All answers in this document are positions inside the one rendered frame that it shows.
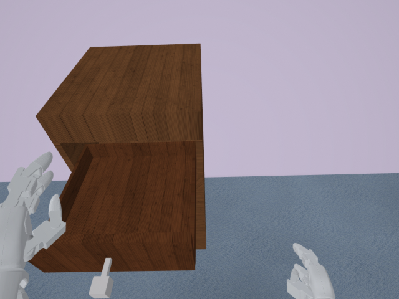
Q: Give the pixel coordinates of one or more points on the handle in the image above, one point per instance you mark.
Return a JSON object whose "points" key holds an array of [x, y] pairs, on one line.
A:
{"points": [[101, 286]]}

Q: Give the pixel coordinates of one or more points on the robot left forearm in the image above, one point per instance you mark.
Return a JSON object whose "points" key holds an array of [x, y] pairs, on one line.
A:
{"points": [[12, 283]]}

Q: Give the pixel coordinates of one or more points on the cabinet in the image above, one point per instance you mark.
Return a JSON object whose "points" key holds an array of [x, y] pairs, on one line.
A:
{"points": [[131, 94]]}

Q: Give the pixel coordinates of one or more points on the drawer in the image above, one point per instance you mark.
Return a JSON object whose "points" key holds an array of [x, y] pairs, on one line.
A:
{"points": [[132, 202]]}

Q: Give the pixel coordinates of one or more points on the left robot hand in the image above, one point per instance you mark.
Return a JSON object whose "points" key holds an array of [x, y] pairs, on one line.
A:
{"points": [[15, 224]]}

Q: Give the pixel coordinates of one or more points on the right robot hand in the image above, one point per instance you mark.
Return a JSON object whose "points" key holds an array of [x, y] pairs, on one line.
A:
{"points": [[314, 282]]}

